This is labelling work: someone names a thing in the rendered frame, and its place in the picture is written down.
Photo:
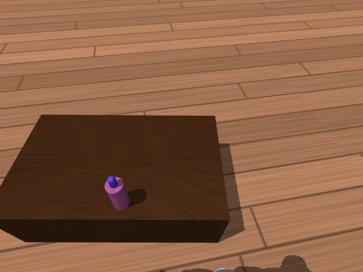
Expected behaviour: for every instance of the bottle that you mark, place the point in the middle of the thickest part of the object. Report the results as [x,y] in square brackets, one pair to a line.
[116,191]

